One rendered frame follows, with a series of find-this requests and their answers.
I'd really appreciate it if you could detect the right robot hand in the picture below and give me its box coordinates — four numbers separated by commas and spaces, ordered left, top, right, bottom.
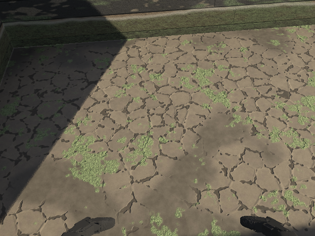
240, 215, 297, 236

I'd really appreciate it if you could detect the left robot hand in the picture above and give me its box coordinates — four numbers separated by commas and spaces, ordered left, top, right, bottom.
61, 216, 115, 236

